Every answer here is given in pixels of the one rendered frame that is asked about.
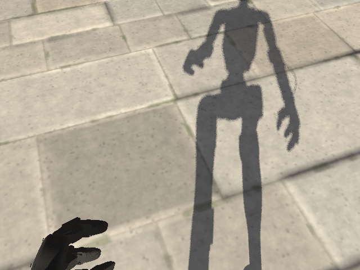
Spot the robot left hand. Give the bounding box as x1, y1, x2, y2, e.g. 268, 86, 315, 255
30, 217, 115, 270

